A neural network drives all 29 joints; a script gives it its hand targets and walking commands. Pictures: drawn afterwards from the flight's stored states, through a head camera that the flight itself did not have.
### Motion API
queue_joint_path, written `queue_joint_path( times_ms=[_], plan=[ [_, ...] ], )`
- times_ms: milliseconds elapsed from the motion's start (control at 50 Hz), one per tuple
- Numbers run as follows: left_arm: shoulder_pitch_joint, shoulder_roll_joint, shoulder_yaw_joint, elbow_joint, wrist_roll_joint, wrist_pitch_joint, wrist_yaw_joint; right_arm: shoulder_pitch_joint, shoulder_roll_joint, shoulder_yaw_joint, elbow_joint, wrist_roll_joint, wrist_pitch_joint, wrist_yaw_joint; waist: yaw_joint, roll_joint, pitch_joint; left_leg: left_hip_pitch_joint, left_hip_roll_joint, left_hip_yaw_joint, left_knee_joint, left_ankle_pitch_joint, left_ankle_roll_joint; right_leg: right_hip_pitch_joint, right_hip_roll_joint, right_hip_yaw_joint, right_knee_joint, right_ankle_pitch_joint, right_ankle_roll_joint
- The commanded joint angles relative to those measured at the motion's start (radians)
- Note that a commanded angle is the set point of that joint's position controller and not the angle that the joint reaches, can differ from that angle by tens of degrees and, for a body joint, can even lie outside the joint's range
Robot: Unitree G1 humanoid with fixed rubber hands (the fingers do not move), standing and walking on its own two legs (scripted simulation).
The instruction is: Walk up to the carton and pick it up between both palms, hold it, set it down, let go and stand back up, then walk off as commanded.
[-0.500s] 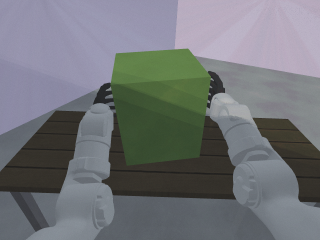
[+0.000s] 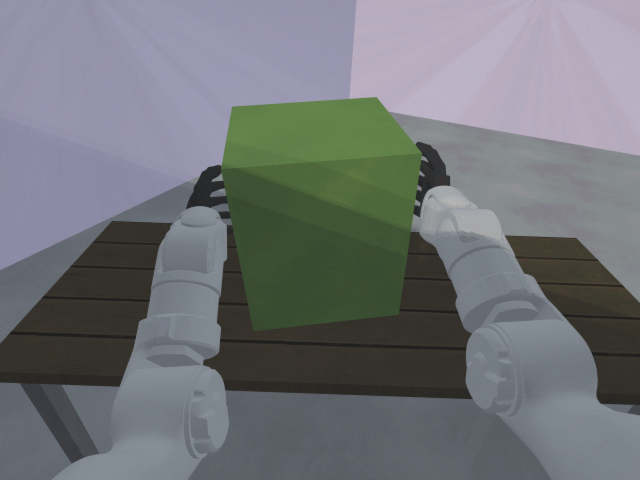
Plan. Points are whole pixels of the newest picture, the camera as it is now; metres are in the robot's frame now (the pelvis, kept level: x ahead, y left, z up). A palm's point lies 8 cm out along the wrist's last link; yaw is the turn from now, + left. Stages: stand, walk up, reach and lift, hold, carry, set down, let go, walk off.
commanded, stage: hold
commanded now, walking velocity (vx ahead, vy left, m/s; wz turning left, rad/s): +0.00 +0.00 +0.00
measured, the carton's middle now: (316, 211) +0.42 +0.03 +0.20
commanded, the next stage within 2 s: none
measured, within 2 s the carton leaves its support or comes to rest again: neither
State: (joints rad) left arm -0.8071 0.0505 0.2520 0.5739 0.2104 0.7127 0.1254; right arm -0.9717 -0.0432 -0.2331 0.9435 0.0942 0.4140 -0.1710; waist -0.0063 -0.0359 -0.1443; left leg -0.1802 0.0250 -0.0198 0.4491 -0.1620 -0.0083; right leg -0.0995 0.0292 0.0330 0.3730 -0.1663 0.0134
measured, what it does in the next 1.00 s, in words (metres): stands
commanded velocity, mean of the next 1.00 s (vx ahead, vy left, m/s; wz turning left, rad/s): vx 0.00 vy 0.00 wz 0.00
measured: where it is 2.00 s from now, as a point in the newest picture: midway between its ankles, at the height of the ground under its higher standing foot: outside the picture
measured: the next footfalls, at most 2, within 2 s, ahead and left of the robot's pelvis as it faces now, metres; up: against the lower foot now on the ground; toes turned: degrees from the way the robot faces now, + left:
none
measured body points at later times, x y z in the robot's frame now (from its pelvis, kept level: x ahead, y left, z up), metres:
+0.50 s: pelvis +0.00 +0.00 +0.00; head -0.10 +0.03 +0.44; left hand +0.37 +0.18 +0.22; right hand +0.39 -0.12 +0.25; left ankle +0.06 +0.12 -0.74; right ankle +0.03 -0.13 -0.74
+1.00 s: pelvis +0.00 +0.00 +0.00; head -0.10 +0.03 +0.44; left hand +0.37 +0.18 +0.22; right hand +0.39 -0.12 +0.25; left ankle +0.06 +0.12 -0.74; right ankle +0.03 -0.13 -0.74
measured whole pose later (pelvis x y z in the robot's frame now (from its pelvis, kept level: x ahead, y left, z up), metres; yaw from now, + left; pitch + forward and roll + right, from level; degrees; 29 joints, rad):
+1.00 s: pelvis +0.00 +0.00 +0.00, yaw +0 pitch -6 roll -2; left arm -0.81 0.05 0.25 0.57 0.21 0.71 0.12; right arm -0.97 -0.04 -0.23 0.94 0.09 0.41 -0.17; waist -0.01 -0.04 -0.14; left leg -0.18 0.02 -0.02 0.45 -0.16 -0.01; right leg -0.10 0.03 0.03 0.37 -0.17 0.01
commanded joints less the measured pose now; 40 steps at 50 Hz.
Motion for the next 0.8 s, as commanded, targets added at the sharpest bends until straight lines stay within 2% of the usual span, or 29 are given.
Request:
queue_joint_path(
  times_ms=[0,620,780],
  plan=[
    [-1.055,-0.693,-0.385,-0.342,-0.208,-0.142,-0.211,-0.845,0.616,0.288,-0.299,0.173,-0.024,0.128,-0.141,0.136,-0.338,0.076,-0.057,-0.011,-0.175,0.008,-0.049,0.122,0.027,-0.045,-0.098,0.074,0.006],
    [-1.060,-0.687,-0.381,-0.353,-0.208,-0.146,-0.211,-0.841,0.614,0.288,-0.295,0.172,-0.026,0.130,-0.142,0.136,-0.350,0.081,-0.057,-0.013,-0.174,0.009,-0.049,0.132,0.027,-0.044,-0.096,0.080,0.007],
    [-1.052,-0.684,-0.372,-0.339,-0.202,-0.144,-0.213,-0.851,0.615,0.289,-0.299,0.171,-0.028,0.130,-0.133,0.130,-0.336,0.075,-0.058,-0.010,-0.178,0.006,-0.045,0.127,0.027,-0.045,-0.098,0.072,0.007]
  ],
)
